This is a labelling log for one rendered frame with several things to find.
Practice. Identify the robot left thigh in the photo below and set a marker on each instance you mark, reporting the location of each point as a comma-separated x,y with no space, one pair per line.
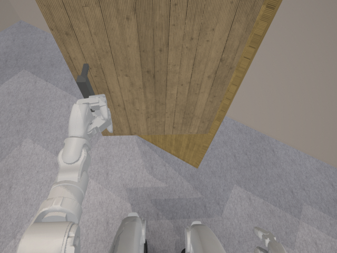
130,236

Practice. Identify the robot left forearm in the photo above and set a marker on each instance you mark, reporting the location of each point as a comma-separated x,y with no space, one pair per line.
68,191

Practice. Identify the handle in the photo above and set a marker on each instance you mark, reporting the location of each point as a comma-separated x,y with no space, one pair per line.
84,83

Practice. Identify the robot right thigh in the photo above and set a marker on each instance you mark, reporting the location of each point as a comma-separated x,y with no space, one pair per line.
199,238

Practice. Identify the robot right hand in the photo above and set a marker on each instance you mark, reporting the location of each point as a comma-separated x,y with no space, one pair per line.
269,241

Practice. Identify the cupboard door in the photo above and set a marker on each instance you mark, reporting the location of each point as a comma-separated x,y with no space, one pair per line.
163,65

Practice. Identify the robot thigh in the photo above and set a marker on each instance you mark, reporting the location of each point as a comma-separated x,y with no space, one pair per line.
130,236
199,238

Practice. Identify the robot left hand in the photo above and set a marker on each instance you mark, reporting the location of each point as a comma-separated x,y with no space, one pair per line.
81,117

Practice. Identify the left robot upper arm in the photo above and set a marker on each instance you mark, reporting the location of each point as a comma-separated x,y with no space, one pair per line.
52,237

